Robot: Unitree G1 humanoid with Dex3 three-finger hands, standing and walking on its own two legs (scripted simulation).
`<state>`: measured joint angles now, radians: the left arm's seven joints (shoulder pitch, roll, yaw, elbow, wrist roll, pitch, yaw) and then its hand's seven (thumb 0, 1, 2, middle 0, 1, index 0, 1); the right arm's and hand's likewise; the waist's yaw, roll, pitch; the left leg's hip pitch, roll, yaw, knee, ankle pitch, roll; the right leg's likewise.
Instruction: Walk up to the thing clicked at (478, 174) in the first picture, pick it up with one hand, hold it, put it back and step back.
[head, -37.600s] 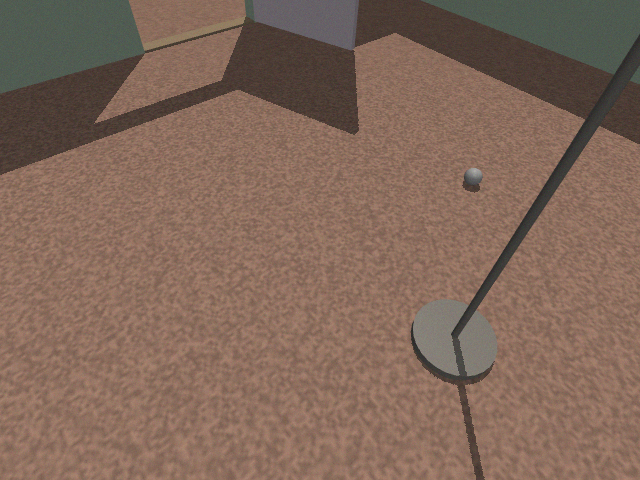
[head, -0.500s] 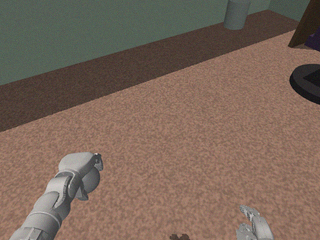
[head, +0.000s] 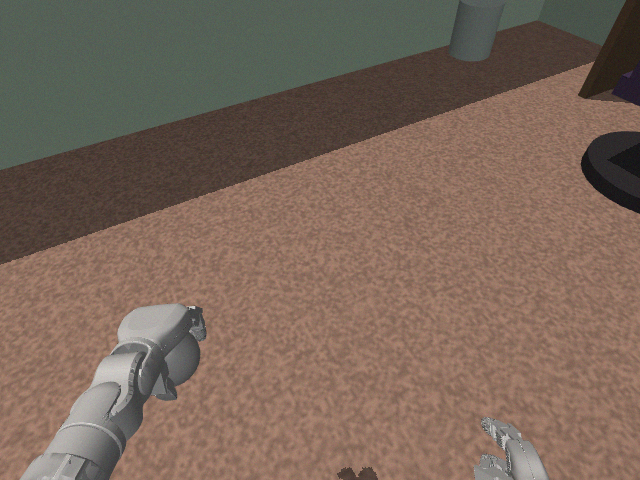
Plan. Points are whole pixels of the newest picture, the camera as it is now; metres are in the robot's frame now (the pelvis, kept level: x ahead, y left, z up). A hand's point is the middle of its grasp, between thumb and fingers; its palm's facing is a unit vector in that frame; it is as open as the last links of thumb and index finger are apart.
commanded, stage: crouch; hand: left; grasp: from above
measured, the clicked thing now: (170, 356) +0.30 +0.23 -0.06
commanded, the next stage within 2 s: none
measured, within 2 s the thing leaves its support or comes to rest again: neither
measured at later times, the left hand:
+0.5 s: hand (187, 382) +0.29 +0.22 -0.14, palm faces -0.48 +0.01 -0.88, open 10.2 cm
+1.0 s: hand (230, 387) +0.37 +0.21 -0.38, palm faces -0.47 +0.02 -0.88, open 10.1 cm
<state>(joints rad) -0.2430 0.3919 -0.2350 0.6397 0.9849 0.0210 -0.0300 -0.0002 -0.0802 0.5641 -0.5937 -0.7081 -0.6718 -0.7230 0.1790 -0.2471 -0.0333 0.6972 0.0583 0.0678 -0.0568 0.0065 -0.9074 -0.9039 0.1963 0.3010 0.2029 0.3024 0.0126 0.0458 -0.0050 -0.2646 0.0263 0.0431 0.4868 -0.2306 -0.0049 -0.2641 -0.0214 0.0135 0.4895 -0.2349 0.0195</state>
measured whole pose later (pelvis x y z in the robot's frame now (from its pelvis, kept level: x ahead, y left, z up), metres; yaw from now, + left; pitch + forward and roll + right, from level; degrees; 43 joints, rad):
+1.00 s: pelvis -0.06 +0.01 -0.25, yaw -1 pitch +34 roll -3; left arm -0.82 0.44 -0.07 1.31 1.15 -0.02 0.34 0.00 -0.09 0.60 -0.58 -0.71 -0.67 -0.73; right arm 0.25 -0.21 -0.03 0.76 -0.06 -0.01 -0.02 0.00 -0.90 -0.90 0.20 0.30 0.21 0.30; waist -0.19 0.06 -0.19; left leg -1.75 0.04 -0.02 1.75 -0.60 0.02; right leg -1.71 -0.01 0.00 1.71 -0.60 0.03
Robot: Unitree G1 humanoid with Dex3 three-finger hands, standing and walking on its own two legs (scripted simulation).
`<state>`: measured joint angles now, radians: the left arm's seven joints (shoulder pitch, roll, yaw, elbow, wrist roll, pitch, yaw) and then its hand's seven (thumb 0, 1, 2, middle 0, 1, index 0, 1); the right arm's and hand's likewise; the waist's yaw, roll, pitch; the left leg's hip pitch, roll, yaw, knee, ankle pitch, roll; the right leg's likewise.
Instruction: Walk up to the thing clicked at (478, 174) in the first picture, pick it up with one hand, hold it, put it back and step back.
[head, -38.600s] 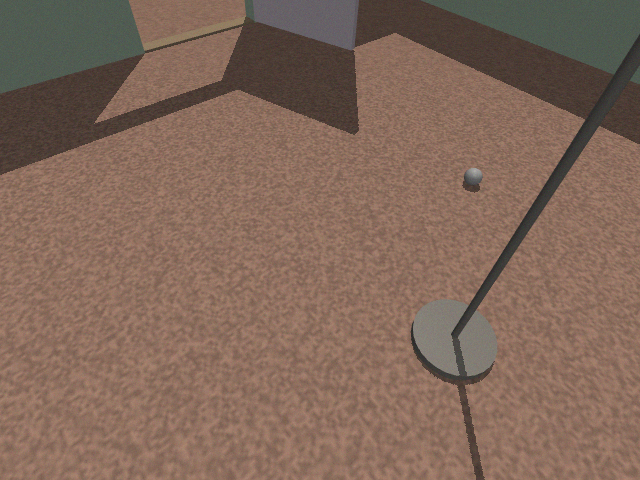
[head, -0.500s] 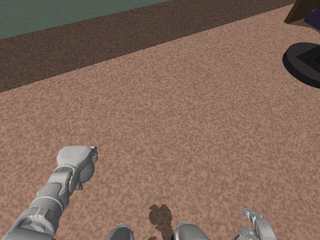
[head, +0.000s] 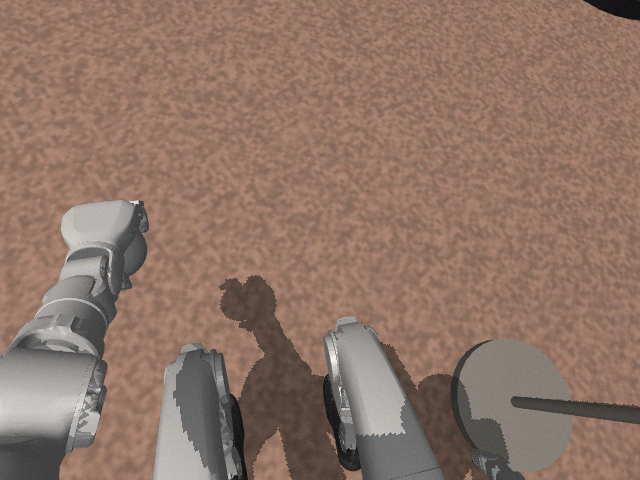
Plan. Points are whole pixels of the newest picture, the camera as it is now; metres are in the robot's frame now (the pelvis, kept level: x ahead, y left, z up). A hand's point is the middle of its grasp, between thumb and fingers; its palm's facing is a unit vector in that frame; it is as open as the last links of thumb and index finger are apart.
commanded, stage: crouch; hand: left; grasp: from above
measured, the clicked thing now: (115, 250) +0.45 +0.21 -0.16
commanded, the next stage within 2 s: lower in 1.14 s
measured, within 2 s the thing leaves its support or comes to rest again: neither
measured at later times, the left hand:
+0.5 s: hand (140, 255) +0.47 +0.21 -0.28, palm faces -0.47 -0.03 -0.88, open 10.2 cm
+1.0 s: hand (148, 256) +0.49 +0.21 -0.34, palm faces -0.46 -0.03 -0.89, open 10.2 cm
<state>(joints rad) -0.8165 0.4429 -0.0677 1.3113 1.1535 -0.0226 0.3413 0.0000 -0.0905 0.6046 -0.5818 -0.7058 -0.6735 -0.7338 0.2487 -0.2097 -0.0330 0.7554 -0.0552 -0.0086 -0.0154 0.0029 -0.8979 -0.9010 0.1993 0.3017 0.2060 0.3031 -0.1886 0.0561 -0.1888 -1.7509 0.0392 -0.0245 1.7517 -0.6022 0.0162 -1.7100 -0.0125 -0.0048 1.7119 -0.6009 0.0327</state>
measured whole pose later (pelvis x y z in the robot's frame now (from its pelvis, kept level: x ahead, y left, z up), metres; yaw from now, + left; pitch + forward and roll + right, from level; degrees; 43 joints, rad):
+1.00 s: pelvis -0.01 -0.01 -0.17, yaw -4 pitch +36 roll -7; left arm -1.06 0.68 0.04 1.49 1.23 -0.10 0.37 0.00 -0.08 0.63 -0.55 -0.73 -0.65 -0.75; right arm 0.20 -0.24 0.06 0.74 -0.13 -0.05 0.10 0.00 -0.90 -0.90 0.20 0.30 0.21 0.30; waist -0.28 0.01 -0.06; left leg -2.28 0.04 -0.11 2.31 -0.67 0.00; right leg -2.21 0.01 -0.05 2.24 -0.66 0.03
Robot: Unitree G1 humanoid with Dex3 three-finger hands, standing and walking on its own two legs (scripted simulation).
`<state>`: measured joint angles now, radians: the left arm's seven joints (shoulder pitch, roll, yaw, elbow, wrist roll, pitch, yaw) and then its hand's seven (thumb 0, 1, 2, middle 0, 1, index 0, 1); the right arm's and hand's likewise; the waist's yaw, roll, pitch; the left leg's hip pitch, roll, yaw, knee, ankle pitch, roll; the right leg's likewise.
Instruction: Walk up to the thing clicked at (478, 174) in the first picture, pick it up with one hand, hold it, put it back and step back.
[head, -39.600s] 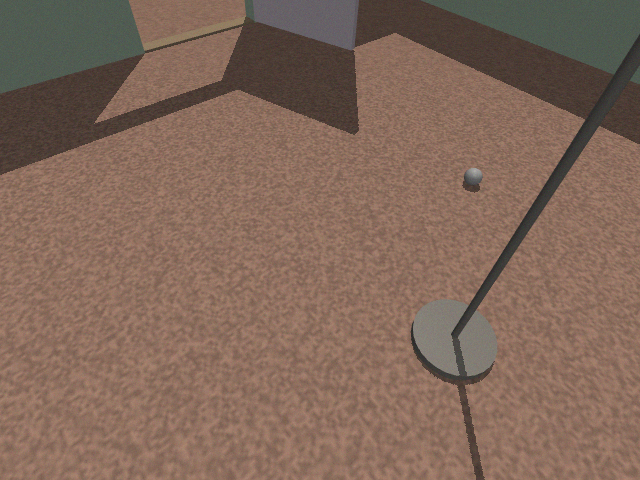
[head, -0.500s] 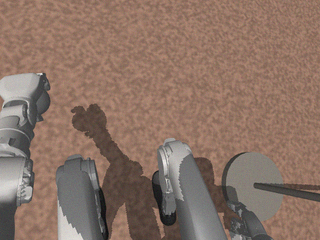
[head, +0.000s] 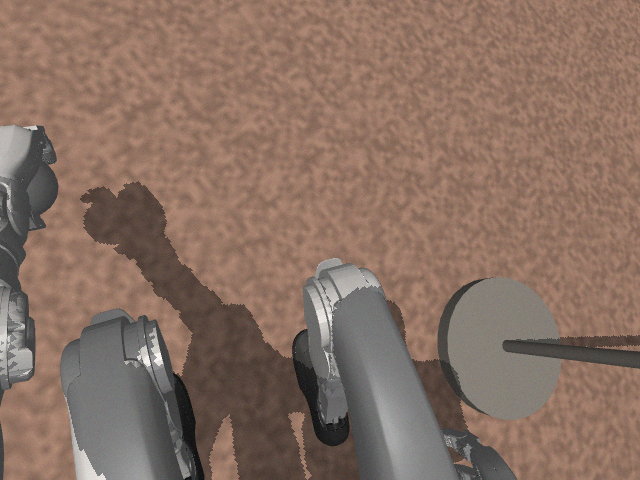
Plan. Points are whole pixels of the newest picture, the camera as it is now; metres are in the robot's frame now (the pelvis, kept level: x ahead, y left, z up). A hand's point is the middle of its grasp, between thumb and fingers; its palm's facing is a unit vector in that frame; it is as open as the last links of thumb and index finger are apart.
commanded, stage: crouch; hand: left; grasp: from above
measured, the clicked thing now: (17, 185) +0.50 +0.26 -0.19
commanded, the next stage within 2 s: lower in 0.14 s
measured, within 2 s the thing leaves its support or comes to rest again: neither
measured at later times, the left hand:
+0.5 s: hand (31, 195) +0.49 +0.26 -0.21, palm faces -0.48 -0.06 -0.87, open 10.1 cm
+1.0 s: hand (49, 199) +0.50 +0.25 -0.26, palm faces -0.47 -0.07 -0.88, open 10.1 cm
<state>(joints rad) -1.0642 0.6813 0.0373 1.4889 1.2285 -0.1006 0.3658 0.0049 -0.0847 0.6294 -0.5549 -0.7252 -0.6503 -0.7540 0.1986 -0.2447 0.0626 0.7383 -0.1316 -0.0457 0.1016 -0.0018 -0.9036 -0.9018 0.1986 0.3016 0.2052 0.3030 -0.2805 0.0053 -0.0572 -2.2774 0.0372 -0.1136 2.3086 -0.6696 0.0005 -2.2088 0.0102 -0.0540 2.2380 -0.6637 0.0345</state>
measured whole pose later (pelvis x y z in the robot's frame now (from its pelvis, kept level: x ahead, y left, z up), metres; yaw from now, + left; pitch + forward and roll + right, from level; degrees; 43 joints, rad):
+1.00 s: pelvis +0.01 +0.00 -0.05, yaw -4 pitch +34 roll -10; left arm -1.11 0.82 0.08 1.60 1.26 -0.13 0.46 0.00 -0.07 0.58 -0.57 -0.71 -0.67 -0.73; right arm 0.17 -0.28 0.17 0.70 -0.19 -0.11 0.16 0.00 -0.90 -0.90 0.20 0.30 0.20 0.30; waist -0.34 -0.04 0.07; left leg -2.38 0.03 -0.19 2.48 -0.71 -0.01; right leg -2.29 0.03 -0.10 2.37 -0.68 0.04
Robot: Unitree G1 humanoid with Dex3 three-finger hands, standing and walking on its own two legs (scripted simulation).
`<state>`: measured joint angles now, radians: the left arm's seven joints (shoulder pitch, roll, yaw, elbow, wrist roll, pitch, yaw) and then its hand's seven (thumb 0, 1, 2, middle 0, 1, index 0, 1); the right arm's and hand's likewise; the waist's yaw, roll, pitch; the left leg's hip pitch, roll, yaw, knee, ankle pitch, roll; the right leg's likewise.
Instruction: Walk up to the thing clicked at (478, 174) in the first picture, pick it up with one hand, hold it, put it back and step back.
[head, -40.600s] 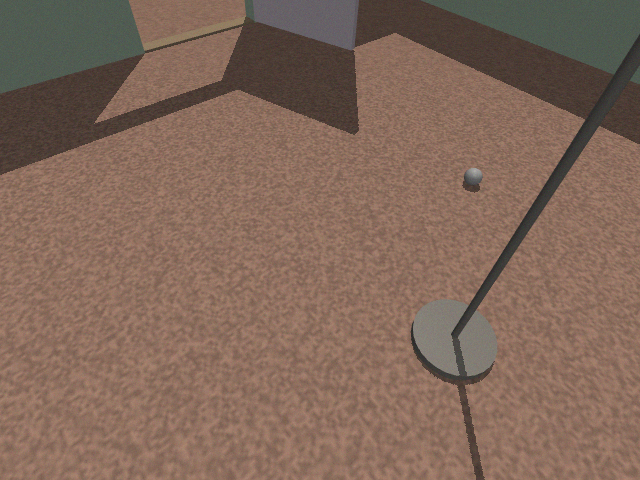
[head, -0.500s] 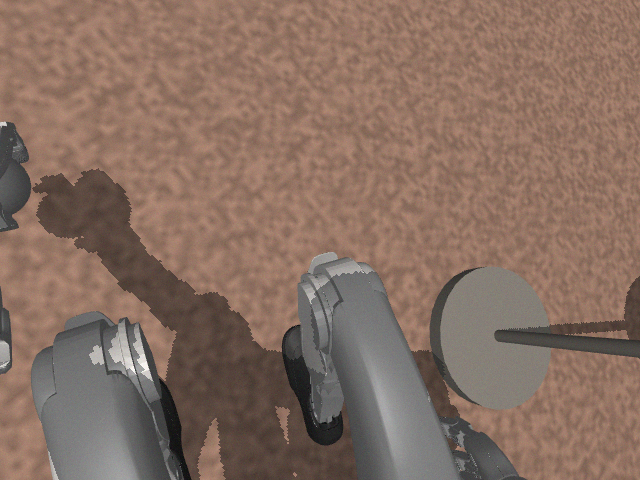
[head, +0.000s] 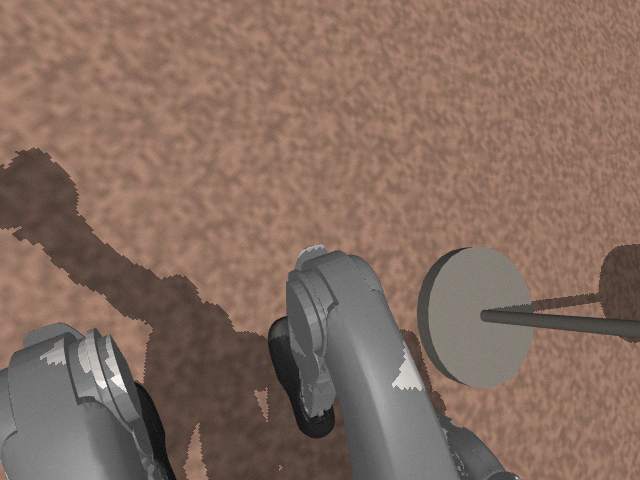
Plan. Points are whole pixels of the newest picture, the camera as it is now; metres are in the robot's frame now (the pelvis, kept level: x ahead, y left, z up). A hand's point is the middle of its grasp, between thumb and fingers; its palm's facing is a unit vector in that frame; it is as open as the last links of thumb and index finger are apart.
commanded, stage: rest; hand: left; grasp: from above
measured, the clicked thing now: out of the picture +0.49 +0.29 -0.23
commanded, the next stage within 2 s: open in 1.16 s
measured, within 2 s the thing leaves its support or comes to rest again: rests again in 1.50 s
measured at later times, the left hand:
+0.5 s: hand out of the picture +0.47 +0.28 -0.23, palm faces -0.46 -0.11 -0.88, open 10.1 cm
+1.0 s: hand out of the picture +0.48 +0.28 -0.25, palm faces -0.45 -0.12 -0.88, open 10.1 cm
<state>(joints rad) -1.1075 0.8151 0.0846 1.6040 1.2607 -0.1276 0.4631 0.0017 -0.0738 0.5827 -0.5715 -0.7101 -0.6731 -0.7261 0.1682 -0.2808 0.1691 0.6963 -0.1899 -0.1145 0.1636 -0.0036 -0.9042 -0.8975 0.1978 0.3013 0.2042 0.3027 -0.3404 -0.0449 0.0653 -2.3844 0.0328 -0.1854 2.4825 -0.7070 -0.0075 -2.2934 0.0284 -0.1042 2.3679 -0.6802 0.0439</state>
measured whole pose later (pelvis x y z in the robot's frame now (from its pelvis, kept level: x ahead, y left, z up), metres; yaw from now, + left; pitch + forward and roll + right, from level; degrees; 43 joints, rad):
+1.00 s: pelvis +0.00 +0.00 -0.01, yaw -3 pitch +31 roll -13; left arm -1.14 0.94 0.07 1.72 1.26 -0.14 0.57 0.00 -0.06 0.54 -0.58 -0.70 -0.69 -0.71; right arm 0.14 -0.32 0.28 0.67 -0.22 -0.21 0.23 0.00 -0.91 -0.90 0.20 0.30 0.20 0.30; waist -0.40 -0.12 0.14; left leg -2.37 0.04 -0.24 2.53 -0.72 -0.01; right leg -2.26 0.05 -0.15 2.37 -0.66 0.05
